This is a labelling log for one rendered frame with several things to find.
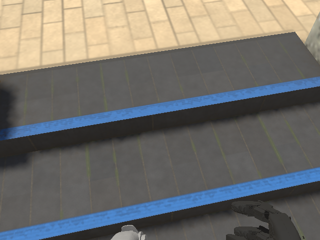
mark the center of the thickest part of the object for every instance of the left robot shin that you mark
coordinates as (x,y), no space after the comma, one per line
(129,228)

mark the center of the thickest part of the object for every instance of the robot right hand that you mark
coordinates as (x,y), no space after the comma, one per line
(280,225)

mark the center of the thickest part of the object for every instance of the left robot thigh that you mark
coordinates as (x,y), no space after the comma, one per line
(130,235)

